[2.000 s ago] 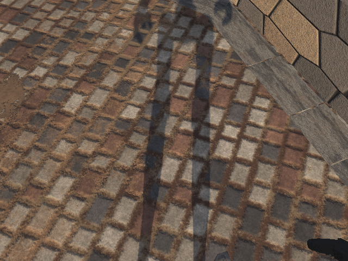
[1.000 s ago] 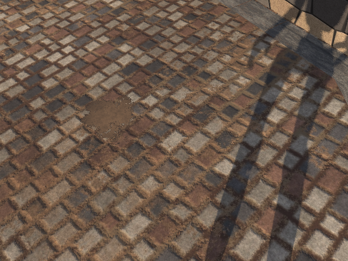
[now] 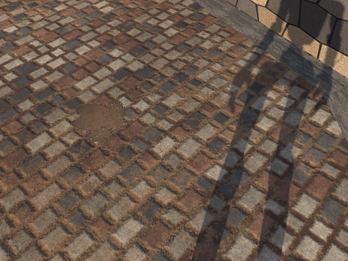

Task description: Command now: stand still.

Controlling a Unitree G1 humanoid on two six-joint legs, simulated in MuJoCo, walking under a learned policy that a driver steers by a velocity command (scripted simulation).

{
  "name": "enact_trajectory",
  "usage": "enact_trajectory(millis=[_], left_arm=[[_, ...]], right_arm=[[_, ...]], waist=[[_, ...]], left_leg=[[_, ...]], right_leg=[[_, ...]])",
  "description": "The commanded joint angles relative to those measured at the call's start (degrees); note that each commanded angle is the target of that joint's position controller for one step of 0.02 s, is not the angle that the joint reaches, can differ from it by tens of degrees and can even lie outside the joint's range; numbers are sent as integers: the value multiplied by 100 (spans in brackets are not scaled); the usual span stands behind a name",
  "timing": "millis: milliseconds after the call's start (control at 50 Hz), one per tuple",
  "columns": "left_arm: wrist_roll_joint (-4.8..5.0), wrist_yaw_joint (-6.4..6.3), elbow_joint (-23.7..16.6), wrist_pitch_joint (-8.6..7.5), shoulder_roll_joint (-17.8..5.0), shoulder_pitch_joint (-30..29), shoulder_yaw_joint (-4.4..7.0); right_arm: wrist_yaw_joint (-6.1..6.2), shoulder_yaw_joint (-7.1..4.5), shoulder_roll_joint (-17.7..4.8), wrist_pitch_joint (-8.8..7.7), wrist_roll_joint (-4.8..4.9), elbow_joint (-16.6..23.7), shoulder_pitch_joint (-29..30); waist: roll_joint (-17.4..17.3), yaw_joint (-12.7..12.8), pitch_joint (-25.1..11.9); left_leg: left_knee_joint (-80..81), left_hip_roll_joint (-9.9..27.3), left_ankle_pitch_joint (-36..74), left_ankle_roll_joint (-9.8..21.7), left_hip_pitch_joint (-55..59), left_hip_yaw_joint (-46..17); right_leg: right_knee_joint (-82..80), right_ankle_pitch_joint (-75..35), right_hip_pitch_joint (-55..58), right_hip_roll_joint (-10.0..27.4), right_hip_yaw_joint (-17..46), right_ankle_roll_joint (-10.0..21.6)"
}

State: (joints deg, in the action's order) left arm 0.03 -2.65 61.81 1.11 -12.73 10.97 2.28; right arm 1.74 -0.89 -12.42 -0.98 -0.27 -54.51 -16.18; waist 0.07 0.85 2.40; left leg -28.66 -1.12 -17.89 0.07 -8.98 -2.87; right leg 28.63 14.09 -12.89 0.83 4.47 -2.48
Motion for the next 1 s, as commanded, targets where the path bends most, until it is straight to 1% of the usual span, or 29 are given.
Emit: enact_trajectory(millis=[20, 100, 120, 140, 160, 180, 200, 220, 280, 340, 360, 380, 400, 420, 440, 460, 480, 540, 620, 680, 740, 760, 780, 800, 820, 840, 880, 940, 1000], left_arm=[[0, -24, -88, -37, -594, 115, 88], [1, -28, -11, -35, -559, 168, 70], [20, -33, 81, -26, -472, 339, 52], [86, -30, 72, -35, -542, 367, 86], [94, -1, -90, -107, -625, 82, 104], [146, 68, -371, -259, -381, -357, 34], [187, 141, -565, -410, -344, -650, 8], [203, 197, -637, -528, -489, -699, 56], [211, 300, -590, -757, -398, -187, 41], [183, 286, -13, -784, -466, 1169, 181], [192, 268, 178, -772, -488, 1834, 225], [144, 221, 258, -784, -888, 2751, 309], [34, 334, 133, -875, -1193, 2795, 263], [-12, 395, 138, -924, -1187, 2287, 227], [-3, 435, -61, -947, -839, 1686, 110], [-30, 465, -214, -905, -724, 1159, 33], [-50, 478, -328, -850, -624, 844, -27], [-63, 317, -231, -706, -523, 1121, -89], [-56, 118, -158, -602, -793, 1487, -82], [33, 77, -99, -559, -864, 1467, -39], [31, 77, -184, -471, -833, 1104, 10], [-16, 113, -194, -447, -800, 1257, 3], [-178, 156, -225, -466, -505, 1770, -84], [-98, 196, -55, -458, -10, 2430, -235], [17, 230, 10, -428, -398, 2224, -122], [108, 211, -175, -381, -537, 1654, -65], [53, 73, -285, -232, -490, 1161, -13], [-5, -59, -320, -89, -311, 1150, -34], [-46, -40, -252, -7, -301, 1160, -30]], right_arm=[[19, -98, -573, -47, 5, 73, -259], [22, -75, -543, -45, 9, -62, -318], [42, -90, -563, -21, 27, -172, -505], [63, -173, -819, 6, 94, -161, -551], [68, -232, -1009, -9, 143, -155, -765], [62, -319, -1280, -94, 197, -157, -912], [67, -370, -1382, -187, 212, -84, -718], [58, -336, -1201, -277, 137, 13, -537], [-18, -306, -1051, -373, 275, 303, 41], [-34, -311, -1115, -312, 233, 407, 165], [-52, -237, -905, -344, 172, 523, 315], [-121, -84, -354, -402, 84, 717, 587], [-157, -33, 16, -554, 228, 883, 189], [-170, -64, -249, -648, 448, 931, 152], [-199, -115, -608, -695, 443, 1018, 498], [-209, -147, -663, -677, 310, 951, 520], [-205, -201, -742, -621, 180, 894, 485], [-268, -204, -562, -451, 90, 867, 558], [-287, -66, -208, -409, 113, 1207, 1598], [-340, -125, -445, -364, 126, 1241, 1679], [-334, -311, -851, -394, 15, 850, 704], [-309, -379, -1028, -417, -24, 700, 319], [-287, -413, -1335, -402, -157, 612, -97], [-295, -311, -1083, -336, -200, 506, -267], [-329, -211, -746, -300, -73, 515, -75], [-315, -184, -689, -293, 38, 605, 585], [-282, -111, -557, -301, -14, 661, 1227], [-218, -149, -693, -234, -172, 574, 1363], [-124, -170, -789, -149, -41, 523, 1378]], waist=[[-40, -7, 19], [-33, -12, 42], [-137, -34, -204], [-346, -86, -17], [-556, -256, 361], [-1192, -392, 655], [-1360, -401, 954], [-1128, -323, 981], [-890, 41, 494], [-544, 604, 63], [-64, 902, -9], [1330, 1251, -296], [1848, 763, -527], [1275, 460, -132], [620, 311, 348], [289, 116, 480], [326, -26, 512], [564, -37, 394], [547, 215, 218], [705, 81, 53], [544, -481, -467], [238, -613, -770], [-551, -424, -1527], [-1528, -244, -2512], [-881, -255, -2373], [-619, -146, -1420], [-230, 60, -684], [-627, 229, -566], [-583, 316, -793]], left_leg=[[644, 156, 843, 54, -510, -98], [661, 146, 812, 56, -520, -81], [773, 74, -503, 136, -410, -55], [915, 175, -2222, 350, -535, -321], [1317, 605, -3485, 657, -616, -994], [1996, 1415, -3973, 1071, -545, -2133], [2434, 2044, -3508, 1405, -644, -2910], [2464, 2201, -2837, 1446, -451, -3010], [2202, 1645, -1513, 929, -437, -1691], [1168, 865, -1498, 827, -1644, -677], [145, 658, -913, 749, -2176, -454], [-2427, 252, -416, 440, -3087, 154], [-3918, -334, -1107, 443, -4208, -238], [-4743, 127, -856, 592, -4891, -552], [-4871, 476, -408, 686, -5073, -505], [-4580, 701, 76, 617, -4707, -377], [-4064, 829, 377, 505, -4153, -257], [-3181, 635, 998, 129, -3203, 326], [-930, 179, 1993, 17, -2094, 724], [-349, 144, 2268, 192, -1676, 435], [124, -66, 2278, 518, -704, 427], [343, 113, 3509, 630, 84, 327], [-369, 1119, 5902, 1110, 1906, -645], [-33, 2364, 6465, 2171, 2678, -2264], [405, 2138, 5054, 2108, 1958, -2509], [693, 1943, 3934, 1847, 1118, -1992], [1171, 1555, 2626, 1456, -266, -1343], [1424, 1156, 1775, 1281, -1162, -840], [1522, 1070, 178, 1159, -1429, -749]], right_leg=[[-347, -856, 309, 4, -62, 131], [-361, -836, 294, -6, -80, 130], [-201, 305, 318, -214, -323, 164], [147, 1822, -93, -415, -526, 241], [543, 2477, -847, -386, -511, 304], [1385, 1710, -1391, -351, -727, 288], [2053, 1084, -1812, 42, -463, 355], [2520, 1128, -2221, 293, -234, 437], [1313, 872, -1401, 469, -381, 607], [262, -24, 1205, -366, -1403, 280], [23, 49, 1961, -265, -1103, 315], [-782, 1326, 2618, 997, 915, 699], [-1653, 2096, 2887, 2097, 3781, 1543], [-2138, 3024, 2445, 2580, 4461, 1952], [-2044, 2495, 2061, 2359, 3641, 1788], [-1961, 1348, 1572, 1977, 2603, 1572], [-1977, 92, 1099, 1611, 1753, 1339], [-1856, -3175, 697, 980, 172, 1042], [-1754, -3897, 472, 674, -476, 949], [-1496, -3892, 878, 988, -317, 959], [-362, -4554, 1365, 954, -261, 763], [452, -4131, 1176, 643, -380, 581], [1814, -1924, -135, 247, -438, 392], [3471, 2143, -891, -409, -290, 86], [4008, 2523, -881, -254, 280, 26], [4096, 2303, -1282, -64, 123, -13], [3499, 1742, -1088, 235, 19, -80], [1975, 1593, -237, 194, -219, -107], [675, 114, 573, 117, -384, 31]])
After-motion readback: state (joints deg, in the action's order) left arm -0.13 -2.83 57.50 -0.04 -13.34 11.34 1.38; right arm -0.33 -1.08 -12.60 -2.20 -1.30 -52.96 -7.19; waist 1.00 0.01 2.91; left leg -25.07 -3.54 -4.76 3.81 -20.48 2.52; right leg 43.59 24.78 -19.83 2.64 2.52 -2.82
